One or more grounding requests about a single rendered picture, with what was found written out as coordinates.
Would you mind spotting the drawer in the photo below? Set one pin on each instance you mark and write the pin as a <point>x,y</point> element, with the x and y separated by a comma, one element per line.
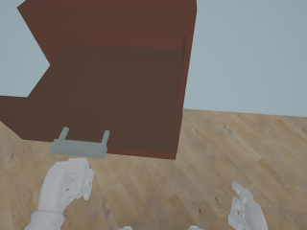
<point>134,92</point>

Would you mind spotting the right robot hand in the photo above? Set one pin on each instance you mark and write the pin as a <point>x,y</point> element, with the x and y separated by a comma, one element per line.
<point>251,216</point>

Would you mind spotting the left robot hand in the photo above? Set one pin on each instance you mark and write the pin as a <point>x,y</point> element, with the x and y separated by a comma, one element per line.
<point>74,175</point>

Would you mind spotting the handle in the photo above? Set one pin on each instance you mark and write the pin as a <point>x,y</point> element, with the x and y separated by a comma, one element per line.
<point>79,148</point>

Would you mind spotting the cabinet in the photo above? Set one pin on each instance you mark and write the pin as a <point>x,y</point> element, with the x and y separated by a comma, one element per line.
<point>127,23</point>

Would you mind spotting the robot left forearm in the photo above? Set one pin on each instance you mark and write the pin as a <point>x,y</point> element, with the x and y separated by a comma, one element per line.
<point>45,220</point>

